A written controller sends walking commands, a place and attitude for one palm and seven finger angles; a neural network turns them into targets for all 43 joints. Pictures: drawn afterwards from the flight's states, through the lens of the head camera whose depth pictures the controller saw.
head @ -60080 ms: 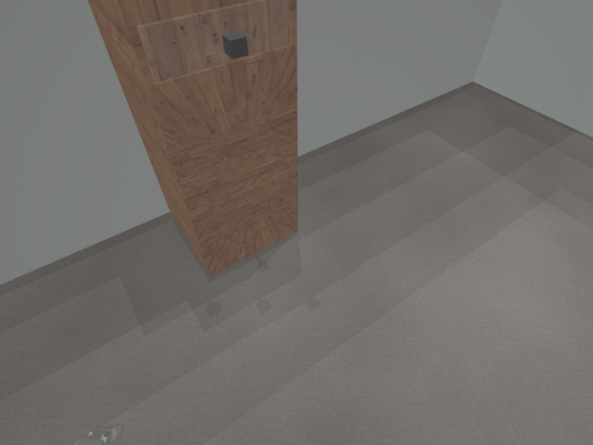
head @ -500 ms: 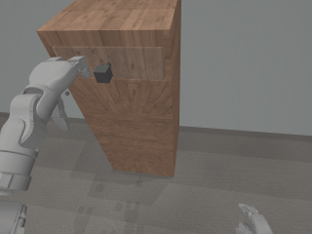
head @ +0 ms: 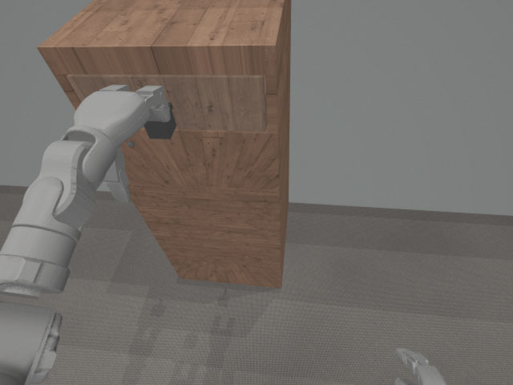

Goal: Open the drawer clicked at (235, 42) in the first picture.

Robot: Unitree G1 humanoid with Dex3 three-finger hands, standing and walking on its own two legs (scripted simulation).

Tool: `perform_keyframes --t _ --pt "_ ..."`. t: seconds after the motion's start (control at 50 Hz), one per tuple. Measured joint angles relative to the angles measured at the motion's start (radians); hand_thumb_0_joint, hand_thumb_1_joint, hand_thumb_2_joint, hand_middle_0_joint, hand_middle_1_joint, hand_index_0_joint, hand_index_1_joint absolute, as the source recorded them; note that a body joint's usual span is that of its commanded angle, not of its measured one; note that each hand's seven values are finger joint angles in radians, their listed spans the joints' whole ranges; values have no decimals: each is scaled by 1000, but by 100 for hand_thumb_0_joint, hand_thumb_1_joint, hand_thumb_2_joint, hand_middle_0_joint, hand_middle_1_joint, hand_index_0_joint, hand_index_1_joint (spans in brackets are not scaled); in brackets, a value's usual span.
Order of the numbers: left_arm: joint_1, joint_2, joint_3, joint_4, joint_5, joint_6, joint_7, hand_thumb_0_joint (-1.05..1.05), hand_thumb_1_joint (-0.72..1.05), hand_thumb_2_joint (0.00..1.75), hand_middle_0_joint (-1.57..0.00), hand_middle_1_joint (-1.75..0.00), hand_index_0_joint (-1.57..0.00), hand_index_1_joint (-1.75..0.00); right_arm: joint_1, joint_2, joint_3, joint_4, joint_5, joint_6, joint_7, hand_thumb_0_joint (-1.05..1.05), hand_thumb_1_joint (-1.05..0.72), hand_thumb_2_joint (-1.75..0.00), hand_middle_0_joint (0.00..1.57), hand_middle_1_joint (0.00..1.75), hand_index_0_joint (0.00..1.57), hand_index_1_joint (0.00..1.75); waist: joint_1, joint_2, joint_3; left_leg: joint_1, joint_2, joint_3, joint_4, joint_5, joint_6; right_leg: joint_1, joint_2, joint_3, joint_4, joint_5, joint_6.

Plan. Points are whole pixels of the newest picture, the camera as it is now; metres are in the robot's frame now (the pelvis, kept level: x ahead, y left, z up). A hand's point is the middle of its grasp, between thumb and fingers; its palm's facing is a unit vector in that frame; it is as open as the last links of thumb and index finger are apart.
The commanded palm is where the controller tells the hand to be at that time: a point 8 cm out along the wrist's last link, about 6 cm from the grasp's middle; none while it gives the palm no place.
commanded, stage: move the hooked fingers above the handle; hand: left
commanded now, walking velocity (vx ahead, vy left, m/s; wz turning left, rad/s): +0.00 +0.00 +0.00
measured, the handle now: (163, 116) +0.56 +0.23 +0.11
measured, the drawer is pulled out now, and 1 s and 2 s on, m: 0.00 0.00 0.00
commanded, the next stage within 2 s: none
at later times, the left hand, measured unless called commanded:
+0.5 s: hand (161, 119) +0.48 +0.20 +0.16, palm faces -0.08 -0.02 -1.00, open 13.8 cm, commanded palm +0.49 +0.24 +0.24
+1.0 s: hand (133, 121) +0.49 +0.25 +0.16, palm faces -0.17 +0.06 -0.98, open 13.8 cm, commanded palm +0.51 +0.24 +0.24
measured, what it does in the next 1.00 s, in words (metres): stands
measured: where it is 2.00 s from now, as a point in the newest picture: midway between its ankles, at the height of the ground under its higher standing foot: outside the picture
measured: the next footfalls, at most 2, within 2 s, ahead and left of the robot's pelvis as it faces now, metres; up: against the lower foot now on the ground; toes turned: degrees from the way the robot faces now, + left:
none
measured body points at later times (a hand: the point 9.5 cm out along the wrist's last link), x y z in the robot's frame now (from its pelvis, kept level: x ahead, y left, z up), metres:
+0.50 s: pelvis +0.02 +0.00 +0.00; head +0.08 -0.02 +0.44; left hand +0.48 +0.20 +0.22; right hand +0.09 -0.28 -0.14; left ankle +0.01 +0.08 -0.74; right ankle -0.01 -0.11 -0.74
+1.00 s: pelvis +0.01 -0.01 -0.01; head +0.08 -0.02 +0.44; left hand +0.49 +0.25 +0.21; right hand +0.05 -0.29 -0.14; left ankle +0.01 +0.08 -0.74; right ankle -0.01 -0.11 -0.74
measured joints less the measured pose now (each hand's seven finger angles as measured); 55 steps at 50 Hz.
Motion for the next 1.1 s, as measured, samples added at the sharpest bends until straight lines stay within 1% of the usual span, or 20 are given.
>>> perform_keyframes --t 0.06,0.1,0.14,0.2,0.26,0.32,0.36,0.44,0.5,0.54,0.6,0.64,0.68,0.7,0.78,0.84,0.9,0.96,1.04,1.1 --pt "-22 -13 3 15 -10 -49 23 0 -49 30 -32 -120 -32 -120 -5 7 3 1 -5 -5 -4 1 -91 -89 20 30 20 30 -7 -5 -5 -1 1 4 4 -6 0 -3 1 5 3 -4 1" --pt "-55 -15 16 58 -6 -60 52 0 -49 30 -32 -120 -32 -120 -9 10 5 4 -7 -5 -6 1 -91 -89 20 30 20 30 -10 -8 -8 -8 3 9 8 -10 -1 -11 3 9 7 -6 0" --pt "-96 -9 36 117 6 -49 80 0 -49 30 -32 -120 -32 -120 -10 12 8 8 -7 0 -5 1 -91 -89 20 30 20 30 -14 -10 -9 -18 5 14 10 -11 -2 -23 5 14 10 -6 0" --pt "-161 15 51 223 39 -4 102 0 -49 30 -32 -120 -32 -120 -3 12 12 12 -5 12 -6 1 -91 -89 20 30 20 30 -18 -12 -12 -35 9 18 12 -12 -3 -42 8 18 13 -5 -2" --pt "-199 49 51 305 70 37 84 0 -49 30 -32 -120 -32 -120 16 8 10 13 0 25 -9 1 -91 -89 20 30 20 30 -25 -13 -16 -50 11 19 15 -14 -3 -56 11 19 12 -5 -3" --pt "-217 64 19 344 75 43 38 0 -49 30 -31 -120 -32 -120 48 1 -1 16 6 31 -16 1 -91 -89 20 30 20 30 -30 -15 -17 -59 10 11 22 -20 -3 -60 10 11 15 -11 -2" --pt "-227 60 -10 350 64 16 3 0 -49 30 -31 -120 -32 -120 68 -3 -9 22 9 30 -25 1 -91 -89 20 30 20 30 -34 -19 -13 -63 8 3 30 -25 -2 -59 8 3 18 -17 -2" --pt "-235 34 -33 322 34 -92 -28 0 -49 30 -32 -120 -32 -120 91 -8 -25 38 3 16 -43 1 -91 -89 20 30 20 30 -46 -31 -9 -75 6 -3 44 -36 -1 -67 6 -2 28 -28 -2" --pt "-245 16 -2 318 19 -171 12 0 -49 30 -32 -120 -32 -120 96 -12 -32 43 -5 6 -48 1 -91 -89 20 30 20 30 -61 -34 -17 -91 9 7 55 -46 -1 -86 8 7 36 -32 -1" --pt "-275 18 32 356 24 -184 60 0 -49 30 -32 -120 -32 -120 92 -12 -29 44 -5 4 -47 1 -91 -89 20 30 20 30 -75 -35 -23 -108 13 17 63 -51 -1 -107 12 17 45 -34 -1" --pt "-336 45 69 435 57 -154 131 0 -49 30 -34 -122 -32 -120 91 -9 -23 41 -4 8 -41 0 -91 -89 20 30 20 30 -91 -34 -30 -139 22 32 74 -57 -2 -143 20 33 52 -31 -1" --pt "-357 43 70 457 71 -153 146 0 -49 30 -42 -127 -36 -122 103 -9 -22 44 -5 17 -35 0 -91 -89 20 30 20 30 -83 -27 -38 -153 25 37 76 -57 -3 -157 23 37 53 -28 -2" --pt "-361 35 69 474 97 -132 160 0 -49 30 -45 -128 -38 -125 107 -9 -15 50 -4 36 -30 0 -91 -89 20 30 20 30 -78 -20 -48 -156 28 42 75 -55 -3 -162 26 42 51 -25 -2" --pt "-361 37 71 490 113 -106 162 0 -49 30 -46 -128 -39 -126 106 -7 -11 51 -2 45 -29 0 -91 -89 20 30 20 30 -80 -16 -52 -155 30 45 74 -55 -3 -163 28 46 51 -23 -2" --pt "-359 70 90 565 126 -40 142 0 -49 30 -42 -126 -38 -126 96 6 4 41 13 66 -40 0 -91 -89 20 30 20 30 -97 -12 -52 -139 37 56 66 -51 -6 -154 35 57 49 -18 -4" --pt "-351 118 105 621 135 -20 103 0 -49 30 -38 -124 -36 -124 99 13 8 19 21 63 -54 0 -91 -89 20 30 20 30 -111 -16 -46 -133 41 56 65 -49 -9 -149 39 56 50 -16 -8" --pt "-346 155 93 640 137 -47 59 0 -49 30 -35 -122 -35 -122 114 11 2 8 24 46 -66 0 -91 -89 20 30 20 30 -112 -24 -35 -139 42 44 74 -49 -12 -148 40 44 51 -17 -12" --pt "-347 161 42 600 126 -101 22 0 -49 30 -34 -121 -33 -121 137 4 -17 16 21 26 -75 0 -91 -89 20 30 20 30 -98 -34 -24 -154 39 23 87 -49 -13 -150 37 24 53 -19 -14" --pt "-352 113 -15 496 73 -188 9 0 -49 30 -33 -121 -33 -120 162 -13 -42 49 11 0 -78 0 -91 -89 20 30 20 30 -78 -44 -24 -168 29 1 99 -52 -12 -152 27 1 58 -27 -13" --pt "-368 78 -6 475 39 -225 42 0 -49 30 -32 -120 -33 -120 153 -24 -44 68 8 -13 -73 0 -91 -89 20 30 20 30 -87 -50 -33 -176 26 1 108 -59 -10 -160 24 1 65 -34 -10"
